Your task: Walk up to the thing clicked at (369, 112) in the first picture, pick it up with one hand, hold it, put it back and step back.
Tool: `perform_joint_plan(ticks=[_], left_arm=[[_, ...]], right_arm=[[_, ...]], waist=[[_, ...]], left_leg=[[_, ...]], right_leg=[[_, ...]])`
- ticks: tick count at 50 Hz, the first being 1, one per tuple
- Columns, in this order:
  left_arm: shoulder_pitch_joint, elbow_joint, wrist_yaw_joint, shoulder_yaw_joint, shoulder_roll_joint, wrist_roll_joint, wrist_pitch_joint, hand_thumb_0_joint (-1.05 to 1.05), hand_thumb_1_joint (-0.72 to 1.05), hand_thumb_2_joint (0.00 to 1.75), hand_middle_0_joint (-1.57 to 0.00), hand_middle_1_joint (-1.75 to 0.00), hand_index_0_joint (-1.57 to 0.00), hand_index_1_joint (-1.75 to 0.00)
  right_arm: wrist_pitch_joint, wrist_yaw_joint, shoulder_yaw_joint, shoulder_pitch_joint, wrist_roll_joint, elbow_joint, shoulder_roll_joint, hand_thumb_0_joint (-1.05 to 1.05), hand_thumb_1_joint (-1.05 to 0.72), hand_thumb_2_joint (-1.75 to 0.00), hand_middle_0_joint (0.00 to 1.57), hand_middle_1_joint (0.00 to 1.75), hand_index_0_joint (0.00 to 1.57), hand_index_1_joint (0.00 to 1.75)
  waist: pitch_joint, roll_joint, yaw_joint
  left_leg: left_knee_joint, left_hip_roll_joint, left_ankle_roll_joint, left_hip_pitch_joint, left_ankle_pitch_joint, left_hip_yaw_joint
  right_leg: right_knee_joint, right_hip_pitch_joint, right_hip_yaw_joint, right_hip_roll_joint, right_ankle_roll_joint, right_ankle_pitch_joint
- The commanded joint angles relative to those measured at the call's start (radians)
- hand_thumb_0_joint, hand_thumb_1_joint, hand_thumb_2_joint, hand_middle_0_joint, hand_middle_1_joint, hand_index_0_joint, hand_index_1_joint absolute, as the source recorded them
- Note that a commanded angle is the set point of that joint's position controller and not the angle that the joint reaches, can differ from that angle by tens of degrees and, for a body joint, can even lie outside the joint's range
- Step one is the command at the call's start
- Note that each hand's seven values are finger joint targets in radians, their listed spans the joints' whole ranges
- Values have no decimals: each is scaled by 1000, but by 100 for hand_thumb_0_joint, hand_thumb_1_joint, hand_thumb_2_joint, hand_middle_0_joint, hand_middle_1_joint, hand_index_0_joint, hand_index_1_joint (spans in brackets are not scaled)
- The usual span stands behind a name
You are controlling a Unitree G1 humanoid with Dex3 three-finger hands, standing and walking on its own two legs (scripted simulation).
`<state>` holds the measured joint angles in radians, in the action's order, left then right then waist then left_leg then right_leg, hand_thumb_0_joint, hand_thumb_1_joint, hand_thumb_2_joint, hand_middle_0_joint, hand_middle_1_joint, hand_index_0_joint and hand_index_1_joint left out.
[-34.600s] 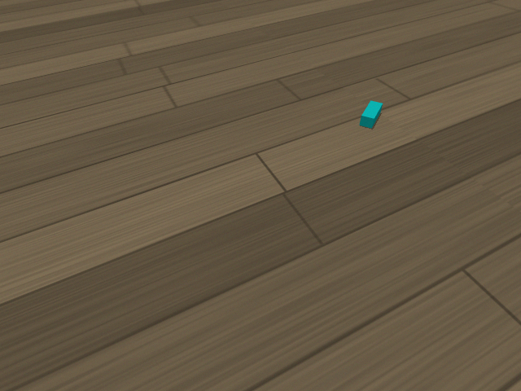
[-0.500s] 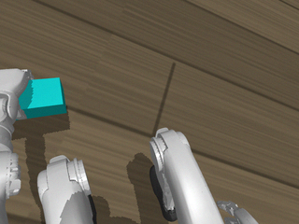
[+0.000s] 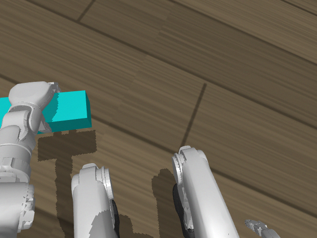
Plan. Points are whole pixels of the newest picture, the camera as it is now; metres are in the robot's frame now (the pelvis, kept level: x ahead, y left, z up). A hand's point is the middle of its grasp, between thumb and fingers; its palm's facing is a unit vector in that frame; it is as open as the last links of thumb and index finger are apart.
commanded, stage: lift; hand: left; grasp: from above
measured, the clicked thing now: (49, 113) +0.48 +0.26 -0.15
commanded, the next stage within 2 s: hold in 1.28 s
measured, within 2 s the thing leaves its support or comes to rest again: neither
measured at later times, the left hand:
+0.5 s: hand out of the picture +0.39 +0.25 +0.09, palm faces -0.42 -0.07 -0.91, open 11.0 cm
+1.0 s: hand out of the picture +0.36 +0.23 +0.23, palm faces -0.42 -0.07 -0.90, open 11.0 cm
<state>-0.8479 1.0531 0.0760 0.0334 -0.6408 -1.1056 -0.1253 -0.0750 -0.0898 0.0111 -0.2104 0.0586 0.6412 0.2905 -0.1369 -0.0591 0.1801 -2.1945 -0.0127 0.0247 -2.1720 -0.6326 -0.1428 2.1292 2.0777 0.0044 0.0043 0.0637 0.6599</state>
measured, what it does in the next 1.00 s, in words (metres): rises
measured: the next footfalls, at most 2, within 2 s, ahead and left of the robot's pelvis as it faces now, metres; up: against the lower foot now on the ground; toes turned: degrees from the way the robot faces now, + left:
none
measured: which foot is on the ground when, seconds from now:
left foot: down 0.00-1.00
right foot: down 0.00-1.00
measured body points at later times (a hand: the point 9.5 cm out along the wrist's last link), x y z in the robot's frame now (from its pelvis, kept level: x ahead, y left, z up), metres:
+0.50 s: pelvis +0.00 +0.00 +0.15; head +0.14 +0.01 +0.58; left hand +0.40 +0.25 +0.14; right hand +0.14 -0.26 +0.03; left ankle +0.09 +0.13 -0.36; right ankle +0.10 -0.15 -0.36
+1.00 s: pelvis +0.04 -0.01 +0.29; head +0.10 -0.01 +0.74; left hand +0.38 +0.24 +0.28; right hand +0.16 -0.27 +0.17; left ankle +0.09 +0.13 -0.36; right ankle +0.10 -0.15 -0.36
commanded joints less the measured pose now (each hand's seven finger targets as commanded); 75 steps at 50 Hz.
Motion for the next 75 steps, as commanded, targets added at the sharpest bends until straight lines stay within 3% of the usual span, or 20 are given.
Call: perform_joint_plan(ticks=[1,3,4,9,15,18,23,24,26,31,32,34,35,41,47,52,57,61,69,75], left_arm=[[-309,-268,8,-45,-216,32,-7,0,68,93,-100,-82,-101,-81],[-243,-276,3,-55,-221,38,-3,0,69,92,-100,-84,-102,-82],[-281,-353,1,-48,-209,51,-9,0,70,92,-100,-85,-102,-82],[-182,-421,3,-49,-193,73,14,0,71,92,-100,-84,-103,-82],[-96,-484,-4,-41,-170,90,53,0,68,92,-99,-81,-100,-80],[-30,-521,-17,-4,-112,110,70,0,68,89,-99,-79,-101,-77],[88,-586,-37,-27,-138,126,81,0,65,85,-99,-72,-100,-71],[96,-593,-39,-12,-114,130,83,0,69,85,-102,-72,-103,-71],[105,-599,-35,-26,-124,136,81,0,67,83,-102,-70,-102,-70],[167,-527,-21,15,-58,131,72,0,61,83,-97,-72,-97,-72],[166,-529,-16,4,-68,134,68,0,60,83,-97,-70,-97,-70],[181,-504,-8,-9,-72,132,64,0,63,84,-99,-71,-99,-71],[187,-504,-9,21,-41,132,62,0,65,85,-100,-74,-100,-73],[179,-480,18,47,-5,117,53,0,67,83,-102,-71,-103,-71],[150,-433,60,54,0,100,61,0,68,86,-103,-73,-103,-73],[173,-404,76,55,1,100,77,0,69,86,-103,-75,-104,-75],[188,-409,65,61,8,96,87,0,69,86,-103,-74,-104,-73],[169,-427,54,79,34,114,91,0,67,86,-102,-76,-102,-75],[206,-451,13,82,30,101,79,0,64,86,-99,-76,-100,-75],[209,-463,-8,80,25,90,70,0,61,86,-96,-76,-98,-75]], right_arm=[[-2,23,-87,-155,-9,-60,207,0,-92,-91,20,30,20,30],[-6,28,-92,-143,-17,-69,208,0,-91,-91,20,30,20,30],[-6,32,-97,-137,-20,-78,204,0,-91,-91,20,30,20,30],[-8,55,-105,-106,-38,-82,185,0,-91,-90,20,30,20,30],[-10,88,-103,-58,-56,-84,164,0,-90,-90,20,30,20,30],[-5,103,-100,-43,-62,-82,146,0,-90,-90,20,30,20,30],[4,126,-93,-9,-74,-89,130,0,-90,-90,20,30,20,30],[6,131,-91,-3,-77,-85,121,0,-90,-90,20,30,20,30],[13,139,-87,-8,-82,-83,111,0,-91,-90,20,30,20,30],[38,158,-82,-7,-87,-69,94,0,-91,-90,20,30,20,30],[44,160,-82,-5,-89,-63,94,0,-91,-91,20,30,20,30],[55,162,-86,-5,-89,-58,96,0,-91,-90,20,30,20,30],[59,163,-86,-4,-90,-59,93,0,-91,-90,20,30,20,30],[80,169,-90,-15,-92,-42,89,0,-91,-91,20,30,20,30],[90,169,-93,-32,-95,-24,90,0,-91,-90,20,30,20,30],[92,162,-95,-21,-96,-32,87,0,-91,-90,20,30,20,30],[86,162,-100,-28,-100,-32,88,0,-91,-90,20,30,20,30],[83,162,-102,-24,-101,-35,86,0,-91,-90,20,30,20,30],[69,163,-107,-30,-102,-29,87,0,-91,-90,20,30,20,30],[58,159,-108,-23,-103,-34,90,0,-90,-90,20,30,20,30]], waist=[[-664,-181,6],[-667,-186,-17],[-702,-197,-14],[-696,-158,-33],[-621,-149,-50],[-594,-123,-47],[-572,-91,-84],[-544,-76,-76],[-499,-37,-72],[-372,6,-72],[-361,11,-83],[-376,4,-95],[-364,-10,-93],[-327,-19,-100],[-275,12,-101],[-242,32,-126],[-274,44,-135],[-241,34,-125],[-254,33,-136],[-217,15,-141]], left_leg=[[327,19,-49,576,60,91],[377,14,-48,619,43,77],[394,15,-49,640,35,78],[486,7,-48,746,45,68],[636,-1,-43,868,2,57],[691,0,-44,919,13,77],[798,1,-43,1024,47,94],[818,1,-44,1036,46,98],[845,5,-47,1050,67,113],[969,3,-44,1134,46,112],[992,3,-44,1150,46,113],[1030,1,-41,1212,75,111],[1058,0,-38,1238,81,110],[1175,-1,-30,1368,124,110],[1259,10,-31,1459,200,134],[1332,22,-33,1517,224,153],[1390,19,-28,1619,334,146],[1445,16,-26,1677,339,150],[1487,16,-25,1782,511,159],[1529,12,-20,1813,542,161]], right_leg=[[-306,-345,98,-28,-103,-130],[-316,-367,98,-28,-99,-127],[-332,-384,97,-27,-98,-126],[-408,-473,91,-25,-89,-148],[-524,-574,83,-22,-82,-123],[-610,-653,71,-22,-79,-127],[-723,-812,52,-25,-77,-146],[-754,-830,48,-25,-76,-144],[-818,-894,36,-24,-74,-148],[-952,-995,19,-25,-73,-113],[-973,-1025,15,-24,-73,-111],[-1006,-1070,11,-24,-74,-132],[-1021,-1085,11,-25,-74,-141],[-1138,-1188,4,-30,-73,-179],[-1243,-1299,-4,-29,-67,-243],[-1333,-1397,-17,-25,-60,-261],[-1362,-1483,-13,-28,-59,-369],[-1412,-1510,-9,-28,-60,-377],[-1451,-1595,-9,-30,-61,-526],[-1478,-1615,0,-37,-65,-536]])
